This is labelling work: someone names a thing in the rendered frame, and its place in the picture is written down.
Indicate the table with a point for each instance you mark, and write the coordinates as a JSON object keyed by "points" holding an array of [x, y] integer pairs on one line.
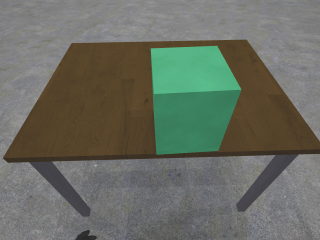
{"points": [[98, 105]]}

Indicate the carton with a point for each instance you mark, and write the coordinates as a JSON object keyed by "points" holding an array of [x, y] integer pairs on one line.
{"points": [[194, 96]]}

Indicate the robot left hand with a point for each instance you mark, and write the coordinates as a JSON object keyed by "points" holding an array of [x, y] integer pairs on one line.
{"points": [[84, 236]]}

